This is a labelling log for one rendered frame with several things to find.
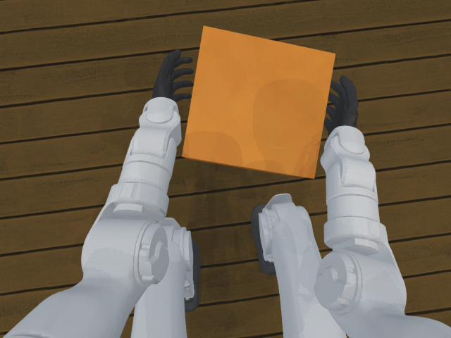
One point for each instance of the robot left hand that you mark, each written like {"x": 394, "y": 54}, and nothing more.
{"x": 164, "y": 85}

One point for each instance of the right robot foot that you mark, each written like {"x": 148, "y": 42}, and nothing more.
{"x": 266, "y": 267}

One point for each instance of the robot left forearm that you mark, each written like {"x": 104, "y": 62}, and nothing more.
{"x": 141, "y": 192}

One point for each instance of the robot right forearm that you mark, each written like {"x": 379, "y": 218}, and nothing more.
{"x": 351, "y": 197}

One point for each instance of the right robot thigh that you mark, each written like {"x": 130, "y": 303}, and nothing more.
{"x": 289, "y": 241}

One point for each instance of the right robot upper arm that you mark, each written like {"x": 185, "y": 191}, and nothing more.
{"x": 367, "y": 297}

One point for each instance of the carton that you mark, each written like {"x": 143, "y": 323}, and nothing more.
{"x": 258, "y": 104}

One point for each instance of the left robot upper arm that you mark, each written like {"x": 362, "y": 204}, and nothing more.
{"x": 121, "y": 258}

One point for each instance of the robot right hand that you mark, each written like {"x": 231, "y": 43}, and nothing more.
{"x": 345, "y": 112}

